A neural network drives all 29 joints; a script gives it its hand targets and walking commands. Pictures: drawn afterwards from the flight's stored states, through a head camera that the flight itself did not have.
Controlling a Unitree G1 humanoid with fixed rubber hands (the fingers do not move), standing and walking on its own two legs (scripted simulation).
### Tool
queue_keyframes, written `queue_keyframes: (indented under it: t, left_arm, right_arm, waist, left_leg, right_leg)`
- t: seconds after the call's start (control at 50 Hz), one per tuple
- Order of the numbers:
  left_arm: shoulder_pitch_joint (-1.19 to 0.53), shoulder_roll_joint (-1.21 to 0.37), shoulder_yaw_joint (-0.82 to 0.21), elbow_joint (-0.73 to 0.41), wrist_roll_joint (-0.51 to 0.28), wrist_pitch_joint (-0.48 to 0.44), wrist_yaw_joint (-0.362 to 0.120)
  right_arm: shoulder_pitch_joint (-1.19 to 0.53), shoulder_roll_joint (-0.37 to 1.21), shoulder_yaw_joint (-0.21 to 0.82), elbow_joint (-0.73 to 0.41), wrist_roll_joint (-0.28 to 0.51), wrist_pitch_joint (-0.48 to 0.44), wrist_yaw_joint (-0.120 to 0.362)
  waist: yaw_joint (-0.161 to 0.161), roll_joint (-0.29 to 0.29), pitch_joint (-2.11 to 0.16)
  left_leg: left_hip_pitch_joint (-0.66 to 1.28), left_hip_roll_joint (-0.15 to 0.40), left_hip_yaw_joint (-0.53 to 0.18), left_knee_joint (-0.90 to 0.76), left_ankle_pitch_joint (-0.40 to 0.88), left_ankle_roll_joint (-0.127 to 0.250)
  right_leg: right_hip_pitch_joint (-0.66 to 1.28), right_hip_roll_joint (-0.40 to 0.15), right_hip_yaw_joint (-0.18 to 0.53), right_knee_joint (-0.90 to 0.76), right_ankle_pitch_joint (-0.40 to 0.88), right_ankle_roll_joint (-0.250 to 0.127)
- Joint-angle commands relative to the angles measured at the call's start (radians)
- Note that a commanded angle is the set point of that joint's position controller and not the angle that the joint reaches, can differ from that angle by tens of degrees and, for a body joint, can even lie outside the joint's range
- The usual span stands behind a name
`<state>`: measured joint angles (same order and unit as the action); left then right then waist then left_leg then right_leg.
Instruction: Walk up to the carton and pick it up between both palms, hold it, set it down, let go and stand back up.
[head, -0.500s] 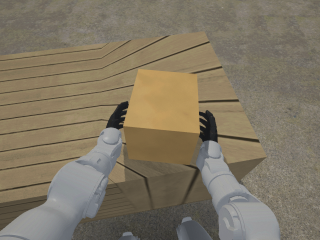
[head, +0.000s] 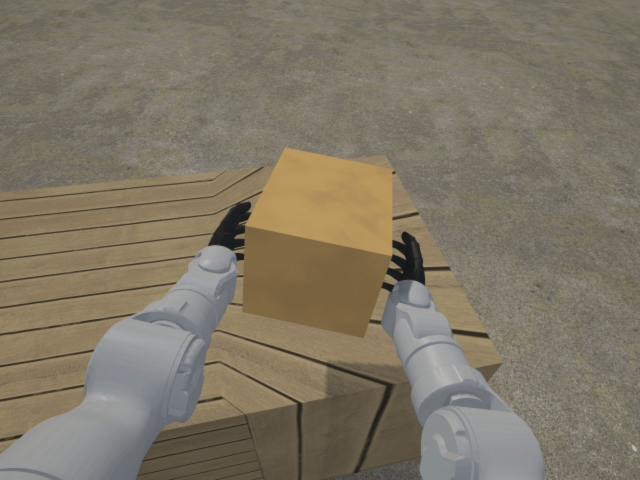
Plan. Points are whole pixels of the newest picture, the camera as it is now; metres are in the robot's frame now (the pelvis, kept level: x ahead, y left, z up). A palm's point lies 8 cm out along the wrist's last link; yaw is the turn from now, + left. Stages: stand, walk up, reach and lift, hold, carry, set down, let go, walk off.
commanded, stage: reach and lift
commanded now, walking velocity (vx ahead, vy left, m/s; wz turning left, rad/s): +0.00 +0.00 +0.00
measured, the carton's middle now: (321, 236) +0.44 -0.08 +0.07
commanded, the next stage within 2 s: none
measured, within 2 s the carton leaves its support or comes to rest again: neither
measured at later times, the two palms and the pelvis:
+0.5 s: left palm (243, 264) +0.38 +0.03 +0.09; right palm (438, 289) +0.32 -0.22 +0.06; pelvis -0.04 -0.02 +0.01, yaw -2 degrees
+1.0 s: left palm (207, 275) +0.38 +0.08 +0.09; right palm (407, 258) +0.35 -0.18 +0.09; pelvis -0.02 -0.03 +0.02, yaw +1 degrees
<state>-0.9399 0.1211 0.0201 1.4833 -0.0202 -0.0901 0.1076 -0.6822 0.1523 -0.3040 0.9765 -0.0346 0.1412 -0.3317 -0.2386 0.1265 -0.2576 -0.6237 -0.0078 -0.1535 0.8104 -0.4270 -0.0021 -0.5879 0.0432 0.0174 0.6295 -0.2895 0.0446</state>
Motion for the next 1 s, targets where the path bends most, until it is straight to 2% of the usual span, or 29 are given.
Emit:
queue_keyframes:
  t: [0.0, 0.04, 0.08, 0.16, 0.2, 0.26, 0.32, 0.36, 0.38, 0.4, 0.42, 0.44, 0.46, 0.48, 0.54, 0.58, 0.66, 0.68, 0.74, 0.8, 0.84, 0.96, 0.98]
  left_arm:
    - [-0.768, -0.906, -0.061, -0.301, 0.04, -0.107, -0.166]
    - [-0.786, -0.918, -0.073, -0.322, 0.041, -0.115, -0.154]
    - [-0.781, -0.927, -0.086, -0.335, 0.046, -0.123, -0.147]
    - [-0.747, -0.928, -0.102, -0.336, 0.05, -0.136, -0.151]
    - [-0.738, -0.908, -0.101, -0.325, 0.043, -0.137, -0.154]
    - [-0.754, -0.858, -0.094, -0.313, 0.019, -0.134, -0.152]
    - [-0.775, -0.806, -0.077, -0.313, -0.008, -0.129, -0.143]
    - [-0.784, -0.776, -0.067, -0.32, -0.024, -0.126, -0.136]
    - [-0.703, -0.793, 0.057, -0.29, 0.012, -0.114, -0.117]
    - [-0.72, -0.798, 0.037, -0.248, 0.006, -0.119, -0.121]
    - [-0.679, -0.764, 0.092, -0.161, 0.035, -0.123, -0.134]
    - [-0.68, -0.748, 0.104, -0.167, 0.046, -0.14, -0.14]
    - [-0.667, -0.739, 0.117, -0.125, 0.063, -0.145, -0.144]
    - [-0.672, -0.738, 0.124, -0.113, 0.066, -0.149, -0.15]
    - [-0.742, -0.741, 0.08, -0.213, 0.039, -0.204, -0.159]
    - [-0.799, -0.756, 0.028, -0.305, 0.012, -0.24, -0.143]
    - [-0.799, -0.718, 0.015, -0.372, 0.02, -0.254, -0.133]
    - [-0.782, -0.718, 0.004, -0.386, 0.019, -0.249, -0.133]
    - [-0.76, -0.759, -0.069, -0.472, 0.003, -0.228, -0.125]
    - [-0.725, -0.837, -0.15, -0.578, 0.002, -0.187, -0.108]
    - [-0.714, -0.87, -0.185, -0.657, 0.009, -0.155, -0.095]
    - [-0.601, -0.911, -0.223, -0.791, 0.033, -0.007, -0.073]
    - [-0.599, -0.912, -0.233, -0.819, 0.03, 0.011, -0.074]
  right_arm:
    - [-0.862, 0.682, 0.203, -0.117, -0.024, -0.091, 0.224]
    - [-0.888, 0.683, 0.206, -0.132, -0.031, -0.11, 0.233]
    - [-0.904, 0.691, 0.231, -0.163, -0.029, -0.121, 0.24]
    - [-0.916, 0.729, 0.311, -0.24, -0.011, -0.108, 0.251]
    - [-0.921, 0.748, 0.337, -0.269, -0.012, -0.091, 0.254]
    - [-0.928, 0.777, 0.35, -0.287, -0.026, -0.059, 0.258]
    - [-0.94, 0.801, 0.355, -0.294, -0.026, -0.031, 0.26]
    - [-0.949, 0.814, 0.367, -0.305, -0.014, -0.016, 0.259]
    - [-1.071, 0.652, 0.391, -0.364, 0.022, -0.032, 0.307]
    - [-1.049, 0.673, 0.383, -0.331, 0.019, -0.054, 0.306]
    - [-1.0, 0.673, 0.373, -0.282, 0.007, -0.053, 0.302]
    - [-0.964, 0.675, 0.339, -0.25, -0.002, -0.065, 0.296]
    - [-0.934, 0.662, 0.295, -0.19, -0.027, -0.076, 0.293]
    - [-0.938, 0.662, 0.26, -0.181, -0.049, -0.094, 0.288]
    - [-0.917, 0.712, 0.254, -0.171, -0.064, -0.14, 0.275]
    - [-0.926, 0.732, 0.299, -0.184, -0.048, -0.165, 0.274]
    - [-0.865, 0.75, 0.358, -0.125, -0.044, -0.161, 0.273]
    - [-0.865, 0.749, 0.371, -0.142, -0.044, -0.164, 0.27]
    - [-0.853, 0.753, 0.425, -0.193, -0.011, -0.169, 0.256]
    - [-0.838, 0.741, 0.474, -0.257, 0.037, -0.163, 0.238]
    - [-0.81, 0.733, 0.5, -0.284, 0.063, -0.142, 0.232]
    - [-0.761, 0.681, 0.556, -0.379, 0.138, -0.055, 0.225]
    - [-0.754, 0.68, 0.558, -0.395, 0.145, -0.046, 0.222]
  waist:
    - [-0.066, 0.198, -0.513]
    - [-0.072, 0.192, -0.538]
    - [-0.073, 0.17, -0.556]
    - [-0.061, 0.094, -0.541]
    - [-0.048, 0.045, -0.509]
    - [-0.02, -0.03, -0.47]
    - [0.014, -0.084, -0.485]
    - [0.035, -0.111, -0.521]
    - [0.257, -0.048, -0.548]
    - [0.185, -0.102, -0.6]
    - [0.195, -0.123, -0.549]
    - [0.174, -0.129, -0.568]
    - [0.155, -0.129, -0.534]
    - [0.143, -0.143, -0.526]
    - [0.106, -0.138, -0.608]
    - [0.106, -0.115, -0.702]
    - [0.115, -0.148, -0.636]
    - [0.116, -0.163, -0.632]
    - [0.106, -0.139, -0.649]
    - [0.093, -0.067, -0.672]
    - [0.09, -0.039, -0.656]
    - [0.112, -0.062, -0.514]
    - [0.105, -0.065, -0.52]
  left_leg:
    - [0.515, 0.048, -0.029, -0.075, 0.87, -0.186]
    - [0.502, 0.042, -0.022, -0.08, 0.861, -0.191]
    - [0.461, 0.027, -0.011, -0.094, 0.797, -0.182]
    - [0.305, -0.019, 0.008, -0.162, 0.514, -0.126]
    - [0.219, -0.037, 0.015, -0.211, 0.35, -0.085]
    - [0.112, -0.054, 0.031, -0.272, 0.144, -0.018]
    - [0.045, -0.065, 0.052, -0.298, 0.073, 0.029]
    - [0.013, -0.072, 0.064, -0.308, 0.063, 0.051]
    - [0.09, -0.036, 0.081, -0.321, 0.179, 0.031]
    - [0.177, -0.038, 0.082, -0.279, 0.248, 0.019]
    - [0.157, -0.046, 0.095, -0.275, 0.226, 0.026]
    - [0.146, -0.045, 0.097, -0.273, 0.217, 0.025]
    - [0.14, -0.043, 0.1, -0.277, 0.186, 0.024]
    - [0.146, -0.039, 0.106, -0.274, 0.165, 0.029]
    - [0.153, -0.046, 0.122, -0.249, 0.205, 0.025]
    - [0.157, -0.052, 0.123, -0.228, 0.272, 0.01]
    - [0.068, -0.064, 0.124, -0.265, 0.22, 0.023]
    - [0.065, -0.065, 0.124, -0.275, 0.215, 0.024]
    - [0.119, -0.067, 0.108, -0.272, 0.297, 0.004]
    - [0.254, -0.064, 0.085, -0.253, 0.442, -0.037]
    - [0.318, -0.061, 0.073, -0.254, 0.494, -0.056]
    - [0.388, -0.052, 0.051, -0.31, 0.492, -0.055]
    - [0.389, -0.054, 0.053, -0.313, 0.495, -0.055]
  right_leg:
    - [0.167, 0.063, -0.085, -0.022, 0.447, -0.078]
    - [0.204, 0.061, -0.083, -0.031, 0.475, -0.075]
    - [0.254, 0.056, -0.08, -0.037, 0.517, -0.072]
    - [0.346, 0.036, -0.062, -0.052, 0.547, -0.074]
    - [0.362, 0.025, -0.047, -0.061, 0.494, -0.069]
    - [0.361, 0.012, -0.023, -0.075, 0.35, -0.068]
    - [0.388, 0.0, -0.007, -0.085, 0.235, -0.065]
    - [0.43, -0.009, 0.003, -0.083, 0.217, -0.058]
    - [0.419, -0.003, -0.004, -0.093, 0.233, -0.08]
    - [0.434, 0.007, -0.012, -0.095, 0.332, -0.063]
    - [0.453, -0.002, -0.002, -0.101, 0.35, -0.053]
    - [0.483, -0.001, -0.004, -0.088, 0.373, -0.046]
    - [0.473, -0.001, -0.008, -0.095, 0.343, -0.051]
    - [0.456, -0.005, -0.009, -0.101, 0.328, -0.052]
    - [0.486, -0.011, -0.002, -0.092, 0.418, -0.05]
    - [0.511, -0.005, -0.002, -0.073, 0.498, -0.046]
    - [0.614, -0.018, 0.014, -0.057, 0.514, -0.027]
    - [0.626, -0.018, 0.014, -0.062, 0.519, -0.022]
    - [0.634, -0.008, 0.009, -0.079, 0.579, -0.021]
    - [0.57, 0.013, -0.01, -0.119, 0.612, -0.032]
    - [0.526, 0.024, -0.019, -0.148, 0.593, -0.038]
    - [0.493, 0.036, -0.022, -0.222, 0.497, -0.043]
    - [0.508, 0.033, -0.018, -0.227, 0.513, -0.041]
